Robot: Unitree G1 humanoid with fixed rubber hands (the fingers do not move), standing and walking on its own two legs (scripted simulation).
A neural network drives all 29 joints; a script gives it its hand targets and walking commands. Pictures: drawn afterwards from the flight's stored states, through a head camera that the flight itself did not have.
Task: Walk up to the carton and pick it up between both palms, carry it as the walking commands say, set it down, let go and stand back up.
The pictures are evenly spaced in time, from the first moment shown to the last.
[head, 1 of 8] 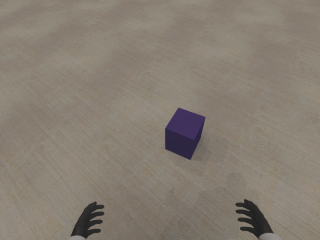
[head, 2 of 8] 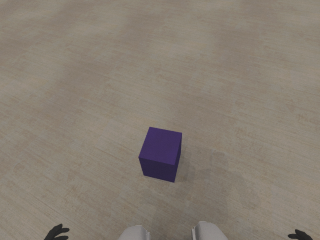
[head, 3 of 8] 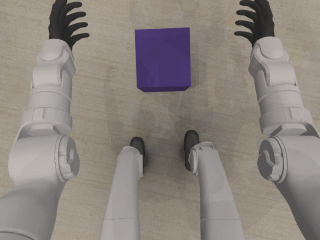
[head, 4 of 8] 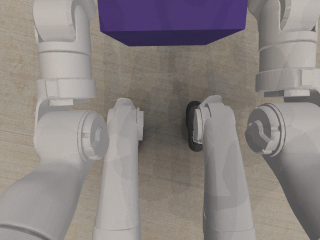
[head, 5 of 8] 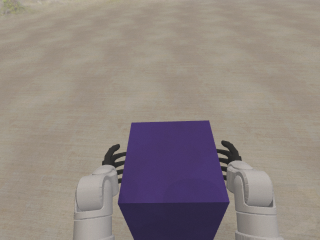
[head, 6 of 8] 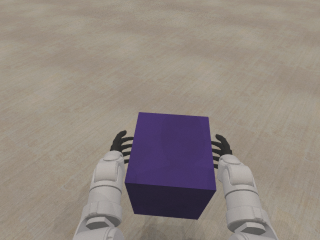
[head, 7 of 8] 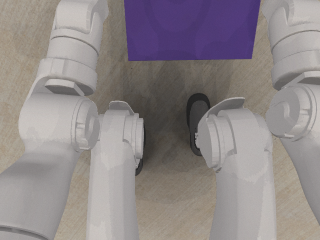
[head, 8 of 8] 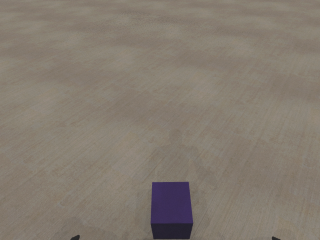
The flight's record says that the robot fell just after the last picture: no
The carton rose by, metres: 0.68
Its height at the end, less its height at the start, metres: +0.00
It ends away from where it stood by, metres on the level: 0.73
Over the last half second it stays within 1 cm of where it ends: yes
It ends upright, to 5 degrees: yes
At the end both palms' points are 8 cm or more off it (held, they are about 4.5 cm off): yes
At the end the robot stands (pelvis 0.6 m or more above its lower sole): yes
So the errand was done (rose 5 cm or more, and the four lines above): yes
